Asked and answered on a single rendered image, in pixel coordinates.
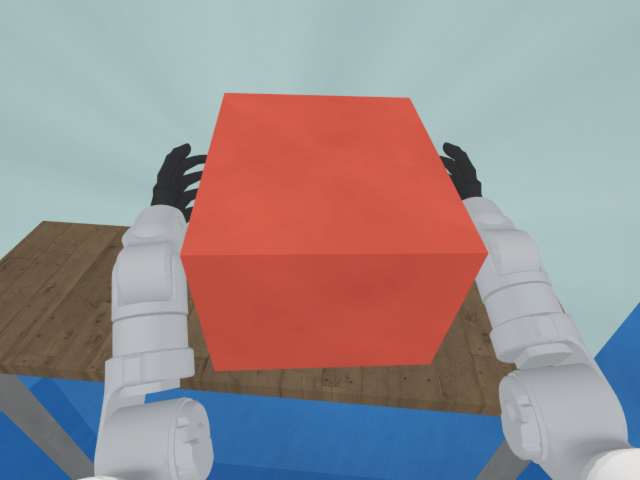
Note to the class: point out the robot right hand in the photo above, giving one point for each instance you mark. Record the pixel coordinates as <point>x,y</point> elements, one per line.
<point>463,173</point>

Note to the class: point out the carton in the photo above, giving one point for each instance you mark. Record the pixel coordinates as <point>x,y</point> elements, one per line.
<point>326,232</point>

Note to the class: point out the left robot forearm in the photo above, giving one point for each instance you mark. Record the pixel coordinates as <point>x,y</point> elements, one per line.
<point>149,308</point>

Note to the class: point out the right robot forearm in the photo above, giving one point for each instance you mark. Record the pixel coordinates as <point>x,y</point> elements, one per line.
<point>529,326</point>

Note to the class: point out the robot right upper arm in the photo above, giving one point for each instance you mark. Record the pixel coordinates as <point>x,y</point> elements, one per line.
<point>565,419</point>

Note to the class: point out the table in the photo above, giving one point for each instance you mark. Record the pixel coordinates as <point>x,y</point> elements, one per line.
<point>56,322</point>

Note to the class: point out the robot left upper arm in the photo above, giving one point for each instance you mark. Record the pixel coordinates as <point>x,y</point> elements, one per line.
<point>164,440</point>

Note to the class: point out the robot left hand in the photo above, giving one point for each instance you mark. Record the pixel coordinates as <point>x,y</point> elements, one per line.
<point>171,181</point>

